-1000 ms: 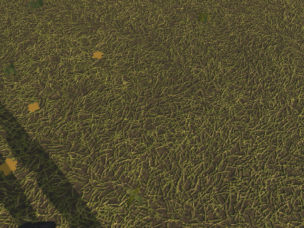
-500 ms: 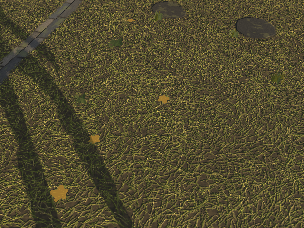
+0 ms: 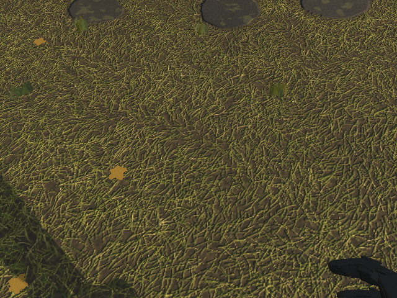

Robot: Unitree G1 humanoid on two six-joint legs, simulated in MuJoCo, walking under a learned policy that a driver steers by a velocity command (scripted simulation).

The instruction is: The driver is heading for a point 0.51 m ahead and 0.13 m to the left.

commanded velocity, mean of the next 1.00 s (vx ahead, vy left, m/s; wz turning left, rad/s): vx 0.50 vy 0.00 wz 0.11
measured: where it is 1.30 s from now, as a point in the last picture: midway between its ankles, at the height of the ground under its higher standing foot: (222, 222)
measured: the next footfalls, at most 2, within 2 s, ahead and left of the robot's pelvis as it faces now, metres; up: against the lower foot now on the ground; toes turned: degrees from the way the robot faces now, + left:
left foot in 0.12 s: +0.35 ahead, +0.10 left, +0.00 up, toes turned -3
right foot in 0.52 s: +0.75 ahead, -0.07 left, +0.00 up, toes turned +11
